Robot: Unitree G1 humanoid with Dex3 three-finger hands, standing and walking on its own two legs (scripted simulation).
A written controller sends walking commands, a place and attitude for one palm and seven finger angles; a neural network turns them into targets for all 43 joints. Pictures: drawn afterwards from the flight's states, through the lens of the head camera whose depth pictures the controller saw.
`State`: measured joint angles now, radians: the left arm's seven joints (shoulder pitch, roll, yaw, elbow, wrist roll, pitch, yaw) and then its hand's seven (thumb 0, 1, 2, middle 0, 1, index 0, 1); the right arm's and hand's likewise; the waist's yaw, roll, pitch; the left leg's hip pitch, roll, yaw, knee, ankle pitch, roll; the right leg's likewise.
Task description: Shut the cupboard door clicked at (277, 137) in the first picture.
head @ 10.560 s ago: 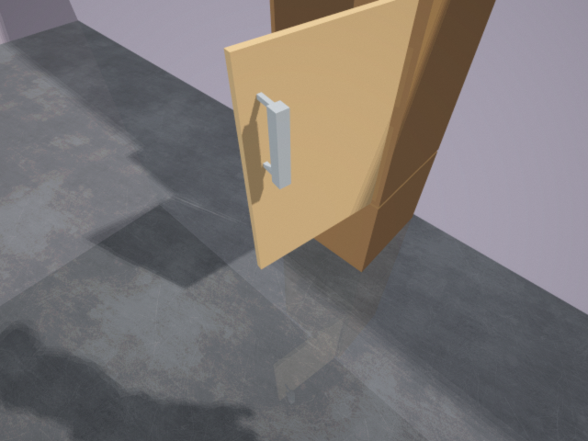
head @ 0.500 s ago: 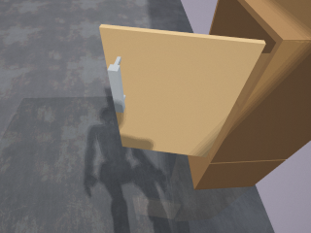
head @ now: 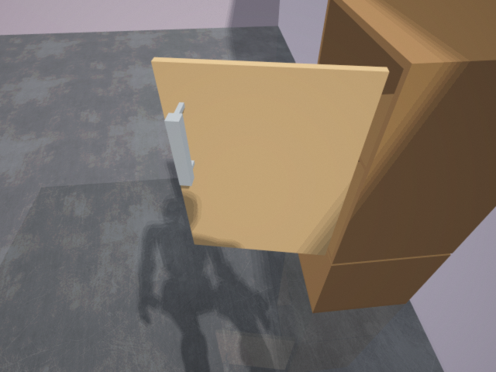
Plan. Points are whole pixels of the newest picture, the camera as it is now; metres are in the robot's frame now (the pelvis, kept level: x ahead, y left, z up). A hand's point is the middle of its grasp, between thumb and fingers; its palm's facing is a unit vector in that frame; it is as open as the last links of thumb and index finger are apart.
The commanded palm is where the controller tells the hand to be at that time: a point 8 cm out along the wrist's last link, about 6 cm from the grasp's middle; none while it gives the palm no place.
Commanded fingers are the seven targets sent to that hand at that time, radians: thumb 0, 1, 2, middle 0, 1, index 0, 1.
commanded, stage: look again from close up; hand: left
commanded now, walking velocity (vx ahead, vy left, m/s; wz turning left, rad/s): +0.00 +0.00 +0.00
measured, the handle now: (183, 145) +0.52 +0.17 +0.09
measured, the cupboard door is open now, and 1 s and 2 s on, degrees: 79 79 79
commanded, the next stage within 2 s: shuffle to correct the standing spot in 0.08 s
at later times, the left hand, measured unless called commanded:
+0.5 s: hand out of the picture -0.03 +0.15 -0.19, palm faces +0.05 -0.99 -0.13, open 7.4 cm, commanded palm none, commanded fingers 0.00 0.90 0.90 -0.20 -0.30 -0.20 -0.30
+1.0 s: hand out of the picture +0.09 +0.18 -0.18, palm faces +0.03 -0.98 -0.18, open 7.3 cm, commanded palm none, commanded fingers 0.00 0.90 0.90 -0.20 -0.30 -0.20 -0.30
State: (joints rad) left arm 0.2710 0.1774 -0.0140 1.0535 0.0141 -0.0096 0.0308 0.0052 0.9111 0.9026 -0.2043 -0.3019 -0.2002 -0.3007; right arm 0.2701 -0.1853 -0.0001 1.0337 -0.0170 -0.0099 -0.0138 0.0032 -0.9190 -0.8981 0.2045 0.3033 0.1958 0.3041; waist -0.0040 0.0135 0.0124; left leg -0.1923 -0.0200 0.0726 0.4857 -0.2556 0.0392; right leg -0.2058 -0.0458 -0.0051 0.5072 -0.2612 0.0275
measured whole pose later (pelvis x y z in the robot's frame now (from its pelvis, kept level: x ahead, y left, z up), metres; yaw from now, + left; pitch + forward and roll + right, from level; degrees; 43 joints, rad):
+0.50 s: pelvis +0.02 -0.01 -0.01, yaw -1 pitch -1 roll +0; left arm 0.40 0.15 0.01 1.09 0.02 0.00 0.01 0.01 0.91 0.90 -0.20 -0.30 -0.20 -0.30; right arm 0.36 -0.15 0.00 1.10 -0.02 -0.01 -0.01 0.00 -0.91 -0.90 0.20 0.30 0.19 0.30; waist 0.01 -0.04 -0.01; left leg -0.22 0.00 0.07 0.57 -0.33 0.03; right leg -0.23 -0.02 0.00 0.57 -0.34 -0.01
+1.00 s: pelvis +0.07 +0.01 +0.00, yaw -2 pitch -1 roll +1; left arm 0.28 0.16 0.03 1.04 0.01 0.02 0.05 0.02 0.93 0.90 -0.21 -0.30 -0.20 -0.30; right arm 0.21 -0.14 -0.02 1.05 -0.01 -0.02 -0.06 0.01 -0.94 -0.90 0.20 0.30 0.20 0.30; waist 0.02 -0.05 0.08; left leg -0.18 -0.01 0.13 0.50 -0.30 0.05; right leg -0.18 -0.05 -0.03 0.58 -0.35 0.01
